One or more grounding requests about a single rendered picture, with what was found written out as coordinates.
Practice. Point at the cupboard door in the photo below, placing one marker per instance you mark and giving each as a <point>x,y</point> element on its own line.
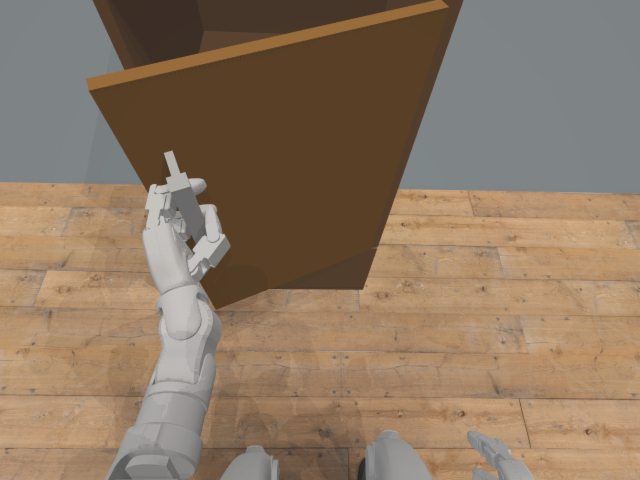
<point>297,136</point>

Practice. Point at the handle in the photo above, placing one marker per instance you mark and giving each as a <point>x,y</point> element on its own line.
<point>184,197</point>

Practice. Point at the robot left thigh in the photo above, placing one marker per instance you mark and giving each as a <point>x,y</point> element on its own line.
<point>252,466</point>

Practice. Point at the robot left shin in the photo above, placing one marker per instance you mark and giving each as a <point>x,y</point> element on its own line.
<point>255,449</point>

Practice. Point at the robot right hand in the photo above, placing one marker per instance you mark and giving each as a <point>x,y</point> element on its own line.
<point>498,456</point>

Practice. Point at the left robot forearm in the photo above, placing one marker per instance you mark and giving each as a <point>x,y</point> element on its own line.
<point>165,441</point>

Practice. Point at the robot left hand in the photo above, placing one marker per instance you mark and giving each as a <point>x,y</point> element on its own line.
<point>166,233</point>

